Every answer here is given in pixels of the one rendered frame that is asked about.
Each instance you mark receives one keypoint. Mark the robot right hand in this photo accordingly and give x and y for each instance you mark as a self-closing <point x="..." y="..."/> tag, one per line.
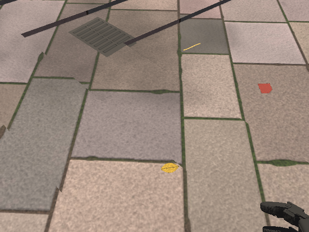
<point x="289" y="212"/>

